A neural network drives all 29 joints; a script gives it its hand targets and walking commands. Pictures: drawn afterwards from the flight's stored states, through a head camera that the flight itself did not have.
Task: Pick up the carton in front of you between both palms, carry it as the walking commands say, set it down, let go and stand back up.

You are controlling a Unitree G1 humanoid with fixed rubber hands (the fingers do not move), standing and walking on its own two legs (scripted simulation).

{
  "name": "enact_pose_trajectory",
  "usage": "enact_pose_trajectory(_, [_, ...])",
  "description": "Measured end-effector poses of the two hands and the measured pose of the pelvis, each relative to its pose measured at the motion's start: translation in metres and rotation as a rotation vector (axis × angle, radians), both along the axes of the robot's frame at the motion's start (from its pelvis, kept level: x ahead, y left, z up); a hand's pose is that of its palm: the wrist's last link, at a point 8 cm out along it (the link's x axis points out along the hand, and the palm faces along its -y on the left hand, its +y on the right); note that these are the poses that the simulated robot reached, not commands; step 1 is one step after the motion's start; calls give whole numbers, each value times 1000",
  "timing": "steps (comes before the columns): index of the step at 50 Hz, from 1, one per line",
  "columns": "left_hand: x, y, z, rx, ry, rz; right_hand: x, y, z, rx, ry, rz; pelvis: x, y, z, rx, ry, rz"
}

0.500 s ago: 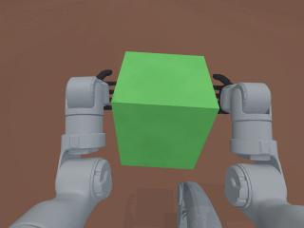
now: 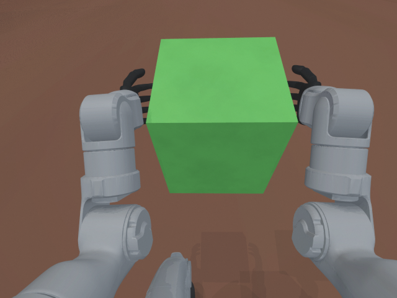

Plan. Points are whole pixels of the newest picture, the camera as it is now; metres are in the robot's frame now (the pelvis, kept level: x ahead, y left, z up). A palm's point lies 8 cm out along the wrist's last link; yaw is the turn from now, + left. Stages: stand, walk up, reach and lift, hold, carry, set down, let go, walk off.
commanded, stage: carry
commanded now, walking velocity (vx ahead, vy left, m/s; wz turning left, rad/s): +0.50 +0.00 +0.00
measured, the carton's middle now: (216, 123) +0.42 +0.01 +0.12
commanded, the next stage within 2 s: none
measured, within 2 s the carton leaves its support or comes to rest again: neither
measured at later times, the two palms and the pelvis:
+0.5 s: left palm (157, 64) +0.65 +0.17 +0.11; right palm (270, 62) +0.64 -0.12 +0.11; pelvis +0.28 +0.03 +0.01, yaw -1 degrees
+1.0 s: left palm (181, 24) +0.86 +0.13 +0.12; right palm (275, 23) +0.86 -0.17 +0.11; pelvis +0.59 -0.02 +0.02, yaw +0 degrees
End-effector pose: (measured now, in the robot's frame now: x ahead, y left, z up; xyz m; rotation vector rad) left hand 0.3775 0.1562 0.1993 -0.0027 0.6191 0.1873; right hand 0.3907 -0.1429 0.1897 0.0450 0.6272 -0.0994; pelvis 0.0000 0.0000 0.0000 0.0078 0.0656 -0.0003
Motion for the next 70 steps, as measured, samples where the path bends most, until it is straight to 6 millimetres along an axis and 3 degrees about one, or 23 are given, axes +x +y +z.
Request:
enact_pose_trajectory(4, [50,-2,9,13,35,-39,42,-3,11,-23,34,-17,56,9,0,-6,-1,-11])
enact_pose_trajectory(8, [104,4,-5,8,75,-71,91,3,5,-52,74,-32,115,21,-10,-9,-12,-20])
enact_pose_trajectory(11, [144,10,-29,-14,109,-97,122,10,-14,-85,109,-51,152,31,-20,-3,-25,-26])
enact_pose_trajectory(15, [178,16,-65,-25,222,-106,149,16,-52,-96,224,-53,185,37,-7,-16,-23,-34])
enact_pose_trajectory(20, [221,19,-84,-28,243,-105,191,19,-72,-91,244,-56,226,39,6,-22,-3,-25])
enact_pose_trajectory(28, [301,14,-90,-56,174,-61,280,14,-76,-64,175,-60,317,21,15,-23,24,-25])
enact_pose_trajectory(35, [377,-16,-96,-61,75,-21,361,-17,-90,-13,75,-68,422,-9,-6,-15,14,-7])
enact_pose_trajectory(40, [400,-34,-112,-72,139,20,388,-34,-109,34,143,-81,478,-21,6,0,17,17])
enact_pose_trajectory(44, [424,-33,-104,-44,128,6,413,-34,-105,39,131,-72,520,-25,15,17,12,11])
enact_pose_trajectory(49, [473,-29,-84,-35,58,-7,462,-29,-85,18,59,-56,580,-20,17,17,4,1])
enact_pose_trajectory(53, [522,-19,-80,-39,26,-18,509,-19,-77,5,26,-60,635,-10,10,8,-8,-2])
enact_pose_trajectory(56, [564,-7,-89,-53,21,-24,549,-7,-81,-10,21,-65,681,2,-1,-4,-19,-11])
enact_pose_trajectory(60, [623,10,-116,-77,49,-41,605,10,-100,-46,49,-74,737,20,-19,12,-32,-31])
enact_pose_trajectory(64, [664,14,-131,-77,162,-67,636,15,-115,-54,161,-98,772,31,-6,-9,-22,-51])
enact_pose_trajectory(70, [721,13,-122,-72,163,-93,687,13,-105,-49,163,-121,829,36,14,-30,-6,-44])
